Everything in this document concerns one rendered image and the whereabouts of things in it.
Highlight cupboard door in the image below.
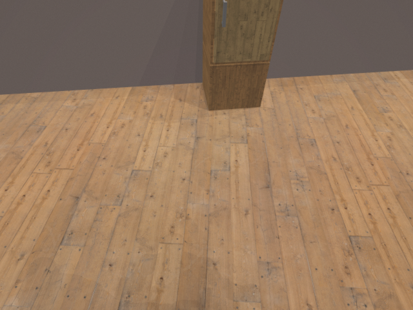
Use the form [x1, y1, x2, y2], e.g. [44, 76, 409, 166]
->
[214, 0, 281, 63]

